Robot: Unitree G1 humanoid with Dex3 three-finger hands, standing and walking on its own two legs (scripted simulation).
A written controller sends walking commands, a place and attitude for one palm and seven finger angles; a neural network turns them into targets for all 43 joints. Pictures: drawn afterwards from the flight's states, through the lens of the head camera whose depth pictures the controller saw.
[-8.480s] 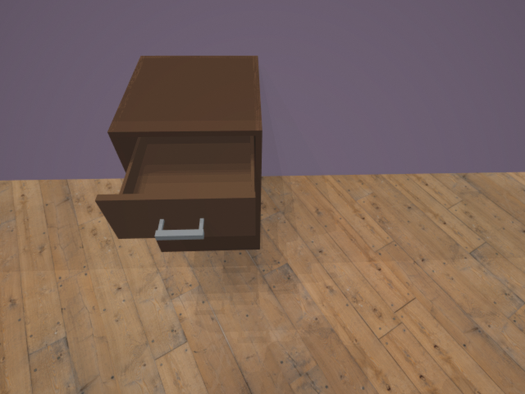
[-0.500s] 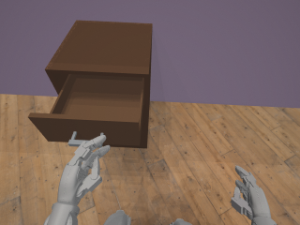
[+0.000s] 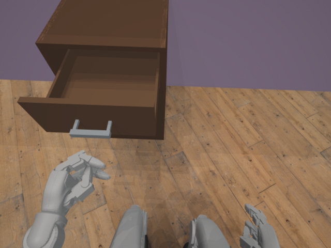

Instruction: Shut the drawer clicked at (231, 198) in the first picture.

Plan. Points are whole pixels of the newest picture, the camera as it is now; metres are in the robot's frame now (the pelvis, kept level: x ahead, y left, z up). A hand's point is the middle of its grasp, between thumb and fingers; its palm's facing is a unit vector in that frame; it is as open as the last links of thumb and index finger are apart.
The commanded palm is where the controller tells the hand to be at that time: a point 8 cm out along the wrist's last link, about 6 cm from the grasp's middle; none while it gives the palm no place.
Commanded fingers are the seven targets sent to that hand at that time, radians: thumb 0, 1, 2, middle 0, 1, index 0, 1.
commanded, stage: raise the hand and make a fist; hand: left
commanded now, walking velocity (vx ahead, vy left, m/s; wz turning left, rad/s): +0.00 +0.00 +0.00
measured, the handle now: (92, 128) +0.45 +0.26 -0.08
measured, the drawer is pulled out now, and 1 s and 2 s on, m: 0.23 0.23 0.23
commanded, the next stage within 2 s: bring the fist close to the handle in 1.06 s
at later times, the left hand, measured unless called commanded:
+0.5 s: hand (80, 185) +0.25 +0.21 +0.02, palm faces -0.01 -1.00 -0.03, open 3.1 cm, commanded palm +0.23 +0.26 +0.02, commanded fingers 0.00 0.90 0.90 -1.40 -1.60 -1.40 -1.60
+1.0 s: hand (80, 180) +0.26 +0.21 +0.01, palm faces -0.01 -1.00 -0.05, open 3.2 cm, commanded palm +0.24 +0.27 +0.02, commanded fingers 0.00 0.90 0.90 -1.40 -1.60 -1.40 -1.60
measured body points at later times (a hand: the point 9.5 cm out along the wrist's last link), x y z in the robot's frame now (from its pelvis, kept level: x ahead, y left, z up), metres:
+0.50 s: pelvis +0.01 +0.02 -0.01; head +0.11 +0.05 +0.43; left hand +0.24 +0.26 +0.02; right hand +0.23 -0.20 -0.08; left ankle +0.07 +0.12 -0.61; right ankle +0.03 -0.10 -0.61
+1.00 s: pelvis +0.01 +0.02 -0.01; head +0.12 +0.05 +0.42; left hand +0.26 +0.26 +0.02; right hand +0.20 -0.22 -0.10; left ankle +0.07 +0.12 -0.61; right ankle +0.03 -0.10 -0.61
